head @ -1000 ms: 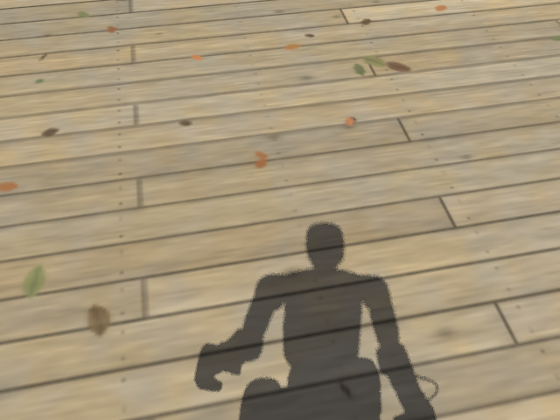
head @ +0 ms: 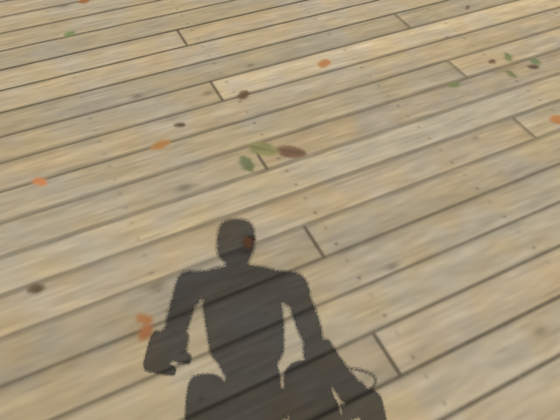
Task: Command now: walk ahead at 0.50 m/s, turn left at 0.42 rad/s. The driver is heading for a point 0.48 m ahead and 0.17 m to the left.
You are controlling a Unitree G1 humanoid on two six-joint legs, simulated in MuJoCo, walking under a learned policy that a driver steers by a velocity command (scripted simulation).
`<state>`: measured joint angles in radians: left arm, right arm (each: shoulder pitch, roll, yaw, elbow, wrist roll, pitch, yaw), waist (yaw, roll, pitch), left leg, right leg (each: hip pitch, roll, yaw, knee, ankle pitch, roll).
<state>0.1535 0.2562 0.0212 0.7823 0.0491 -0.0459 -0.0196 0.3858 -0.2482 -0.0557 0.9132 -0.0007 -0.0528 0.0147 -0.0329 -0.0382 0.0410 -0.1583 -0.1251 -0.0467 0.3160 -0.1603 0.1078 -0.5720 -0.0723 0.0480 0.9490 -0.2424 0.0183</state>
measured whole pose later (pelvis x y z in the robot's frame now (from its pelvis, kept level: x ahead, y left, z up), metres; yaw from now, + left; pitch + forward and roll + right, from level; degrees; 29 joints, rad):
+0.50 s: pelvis +0.26 -0.04 +0.00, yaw +17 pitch +1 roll -1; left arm 0.32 0.26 0.04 0.81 0.02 -0.09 0.01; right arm 0.22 -0.32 -0.08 0.77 -0.04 0.01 0.05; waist 0.02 0.06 0.02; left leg -0.60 0.03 -0.03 1.09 -0.24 0.03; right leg -0.13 0.02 -0.12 0.31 -0.20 -0.04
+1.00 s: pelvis +0.43 +0.07 +0.00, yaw +28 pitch +0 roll -1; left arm 0.23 0.24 0.03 0.84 0.02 0.01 0.01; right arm 0.20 -0.21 -0.01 0.82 -0.02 -0.03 0.00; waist 0.02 -0.02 0.09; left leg -0.27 -0.07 0.05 0.38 -0.12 0.11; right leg -0.48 -0.07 0.01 1.00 -0.37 0.02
